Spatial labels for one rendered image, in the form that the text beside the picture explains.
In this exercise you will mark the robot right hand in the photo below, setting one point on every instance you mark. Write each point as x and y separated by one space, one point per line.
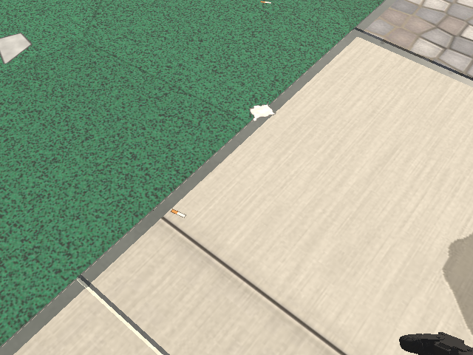
434 344

